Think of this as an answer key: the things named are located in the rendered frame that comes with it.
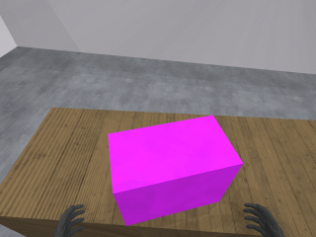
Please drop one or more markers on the pedestal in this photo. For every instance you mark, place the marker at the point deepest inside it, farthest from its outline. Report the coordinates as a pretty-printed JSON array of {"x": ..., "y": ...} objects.
[{"x": 67, "y": 162}]

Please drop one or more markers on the left robot hand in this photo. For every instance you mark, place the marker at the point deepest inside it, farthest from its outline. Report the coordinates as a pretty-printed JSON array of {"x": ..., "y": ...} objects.
[{"x": 65, "y": 224}]

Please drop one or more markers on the right robot hand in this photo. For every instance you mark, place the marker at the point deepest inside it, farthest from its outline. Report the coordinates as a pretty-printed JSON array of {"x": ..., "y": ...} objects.
[{"x": 268, "y": 225}]

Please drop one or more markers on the carton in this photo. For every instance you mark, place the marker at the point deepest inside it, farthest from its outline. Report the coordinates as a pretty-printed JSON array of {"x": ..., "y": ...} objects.
[{"x": 167, "y": 168}]

